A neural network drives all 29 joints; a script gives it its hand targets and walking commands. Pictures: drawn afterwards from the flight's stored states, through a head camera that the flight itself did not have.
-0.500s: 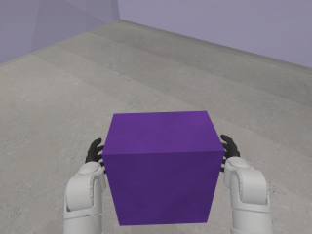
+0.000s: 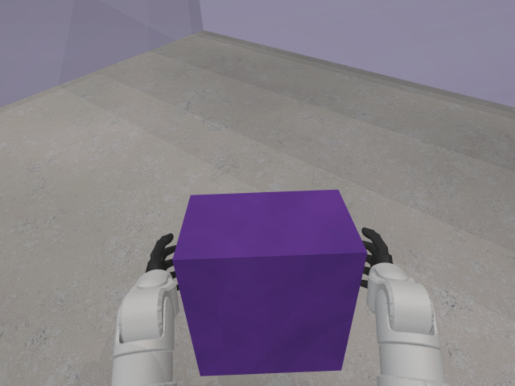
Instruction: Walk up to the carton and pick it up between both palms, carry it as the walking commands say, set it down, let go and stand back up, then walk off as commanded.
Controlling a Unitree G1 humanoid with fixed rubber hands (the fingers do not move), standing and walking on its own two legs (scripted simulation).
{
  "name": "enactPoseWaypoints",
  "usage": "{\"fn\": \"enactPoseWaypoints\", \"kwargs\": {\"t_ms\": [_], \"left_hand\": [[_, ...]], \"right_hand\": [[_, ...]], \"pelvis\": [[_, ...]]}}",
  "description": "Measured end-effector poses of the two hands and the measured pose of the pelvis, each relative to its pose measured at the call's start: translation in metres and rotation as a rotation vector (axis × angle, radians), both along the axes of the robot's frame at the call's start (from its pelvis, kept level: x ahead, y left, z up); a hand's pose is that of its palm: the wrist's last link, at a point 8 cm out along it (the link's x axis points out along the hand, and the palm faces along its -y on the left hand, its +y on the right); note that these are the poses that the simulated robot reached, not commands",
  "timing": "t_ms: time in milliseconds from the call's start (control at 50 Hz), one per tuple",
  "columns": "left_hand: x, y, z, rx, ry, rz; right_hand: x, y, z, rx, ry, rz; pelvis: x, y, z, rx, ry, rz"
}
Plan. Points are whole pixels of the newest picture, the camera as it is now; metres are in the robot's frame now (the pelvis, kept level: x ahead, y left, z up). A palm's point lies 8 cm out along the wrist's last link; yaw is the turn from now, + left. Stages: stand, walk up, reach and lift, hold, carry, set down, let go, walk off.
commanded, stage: carry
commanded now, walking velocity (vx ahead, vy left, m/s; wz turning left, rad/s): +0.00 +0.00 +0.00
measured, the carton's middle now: (267, 284) +0.31 +0.00 -0.03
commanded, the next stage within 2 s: hold in 0.98 s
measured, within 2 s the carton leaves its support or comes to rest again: neither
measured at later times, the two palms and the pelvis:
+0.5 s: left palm (159, 301) +0.24 +0.16 +0.04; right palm (387, 291) +0.25 -0.17 +0.05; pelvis -0.03 +0.00 +0.00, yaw +0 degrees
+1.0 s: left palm (165, 305) +0.24 +0.16 +0.03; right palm (390, 295) +0.25 -0.18 +0.04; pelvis -0.03 +0.00 +0.00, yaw +0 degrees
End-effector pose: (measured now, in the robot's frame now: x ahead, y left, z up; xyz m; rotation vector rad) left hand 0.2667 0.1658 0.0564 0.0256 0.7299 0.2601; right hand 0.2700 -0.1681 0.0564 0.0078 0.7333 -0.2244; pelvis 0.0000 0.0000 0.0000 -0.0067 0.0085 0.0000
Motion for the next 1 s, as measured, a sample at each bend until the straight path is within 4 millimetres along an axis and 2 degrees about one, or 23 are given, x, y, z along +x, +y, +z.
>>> {"fn": "enactPoseWaypoints", "kwargs": {"t_ms": [220, 440, 720, 840, 1000], "left_hand": [[-0.013, 0.000, 0.002, -0.016, -0.033, 0.005], [-0.023, -0.005, -0.010, -0.008, 0.002, -0.020], [-0.025, -0.002, -0.017, -0.005, 0.001, -0.022], [-0.023, -0.006, -0.011, -0.017, -0.022, -0.025], [-0.026, -0.009, -0.025, -0.021, -0.001, -0.049]], "right_hand": [[-0.012, -0.001, 0.005, -0.003, -0.040, 0.002], [-0.024, -0.006, -0.005, -0.012, -0.019, -0.006], [-0.025, -0.004, -0.013, 0.014, -0.033, -0.004], [-0.027, -0.008, -0.012, 0.016, -0.054, -0.019], [-0.025, -0.012, -0.015, -0.009, -0.043, -0.004]], "pelvis": [[-0.011, -0.001, 0.000, -0.003, -0.010, 0.003], [-0.025, 0.001, 0.000, -0.002, -0.008, 0.005], [-0.026, -0.001, 0.000, 0.003, -0.001, -0.004], [-0.026, -0.001, -0.001, 0.004, -0.003, 0.000], [-0.028, -0.003, -0.001, -0.003, 0.000, 0.001]]}}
